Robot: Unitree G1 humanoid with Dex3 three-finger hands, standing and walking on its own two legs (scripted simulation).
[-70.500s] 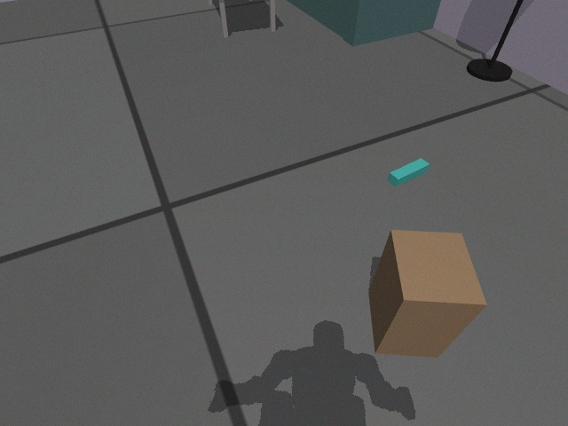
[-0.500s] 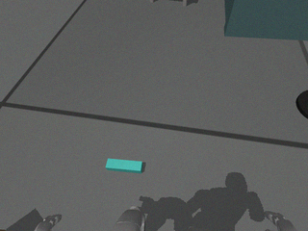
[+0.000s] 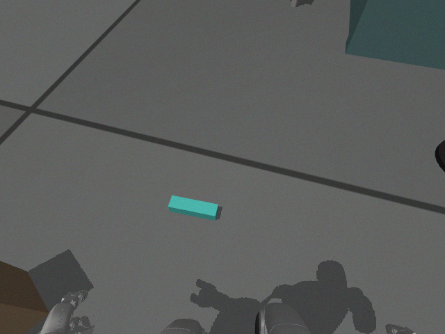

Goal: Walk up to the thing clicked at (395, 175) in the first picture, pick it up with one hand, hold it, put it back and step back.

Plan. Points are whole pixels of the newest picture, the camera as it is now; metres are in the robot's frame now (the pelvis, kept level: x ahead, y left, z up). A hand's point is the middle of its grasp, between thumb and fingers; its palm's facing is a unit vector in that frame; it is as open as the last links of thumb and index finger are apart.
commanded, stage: step back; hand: left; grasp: from above
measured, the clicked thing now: (193, 207) +0.66 +0.18 -0.72
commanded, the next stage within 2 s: none
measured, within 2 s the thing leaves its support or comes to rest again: neither
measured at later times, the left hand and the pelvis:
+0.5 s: hand out of the picture -0.09 +0.27 -0.12, palm faces -0.12 -0.89 -0.43, open 7.3 cm; pelvis -0.16 +0.00 +0.01, yaw -8 degrees
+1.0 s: hand out of the picture -0.19 +0.29 -0.14, palm faces -0.11 -0.91 -0.40, open 7.3 cm; pelvis -0.33 +0.03 +0.01, yaw -7 degrees
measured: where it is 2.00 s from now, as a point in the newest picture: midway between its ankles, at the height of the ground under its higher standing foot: outside the picture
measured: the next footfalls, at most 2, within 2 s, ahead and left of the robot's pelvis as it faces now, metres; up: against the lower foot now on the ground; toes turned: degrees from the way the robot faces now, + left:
right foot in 0.36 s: -0.13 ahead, -0.12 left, +0.00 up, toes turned -6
left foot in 0.72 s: -0.21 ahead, +0.15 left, +0.00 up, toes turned -6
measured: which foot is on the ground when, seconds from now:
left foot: down 0.00-0.40, up 0.42-0.70, down 0.72-1.00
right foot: up 0.00-0.34, down 0.36-0.74, up 0.76-1.00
